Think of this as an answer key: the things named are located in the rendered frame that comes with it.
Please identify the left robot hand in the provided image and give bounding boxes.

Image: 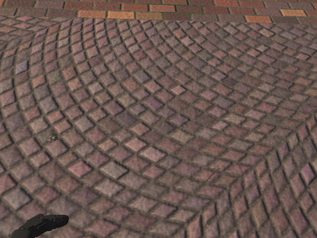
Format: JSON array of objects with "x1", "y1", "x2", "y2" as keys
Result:
[{"x1": 8, "y1": 213, "x2": 69, "y2": 238}]

